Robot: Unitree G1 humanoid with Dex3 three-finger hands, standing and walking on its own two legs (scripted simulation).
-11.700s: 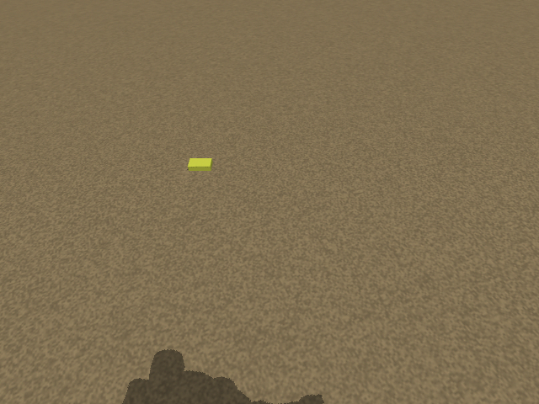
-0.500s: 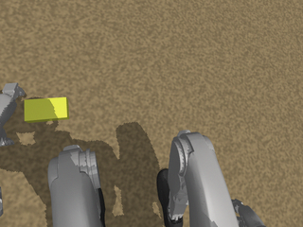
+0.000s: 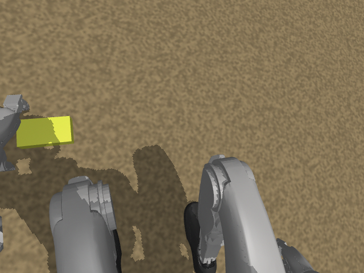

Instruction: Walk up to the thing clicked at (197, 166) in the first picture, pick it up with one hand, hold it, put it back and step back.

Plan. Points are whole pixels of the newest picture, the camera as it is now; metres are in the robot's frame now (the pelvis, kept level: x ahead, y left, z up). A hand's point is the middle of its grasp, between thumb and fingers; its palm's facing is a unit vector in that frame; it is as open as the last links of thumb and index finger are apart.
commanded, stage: approach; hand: left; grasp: from above
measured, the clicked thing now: (46, 132) +0.46 +0.29 -0.30
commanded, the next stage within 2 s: close in in 0.82 s
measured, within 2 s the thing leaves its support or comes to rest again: neither
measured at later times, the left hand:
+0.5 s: hand (24, 129) +0.44 +0.30 -0.19, palm faces -0.51 -0.05 -0.86, open 13.8 cm
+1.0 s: hand (27, 125) +0.45 +0.29 -0.19, palm faces -0.47 -0.04 -0.88, open 13.7 cm
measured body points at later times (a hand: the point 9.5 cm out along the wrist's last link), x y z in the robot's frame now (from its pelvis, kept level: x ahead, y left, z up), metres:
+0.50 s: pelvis +0.00 +0.00 +0.00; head +0.26 +0.05 +0.37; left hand +0.46 +0.30 -0.14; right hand +0.03 -0.27 -0.11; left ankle +0.07 +0.13 -0.28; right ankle +0.09 -0.12 -0.28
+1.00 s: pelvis -0.01 +0.00 +0.00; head +0.24 +0.08 +0.37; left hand +0.47 +0.29 -0.13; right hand +0.06 -0.28 -0.09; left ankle +0.07 +0.13 -0.28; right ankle +0.09 -0.12 -0.28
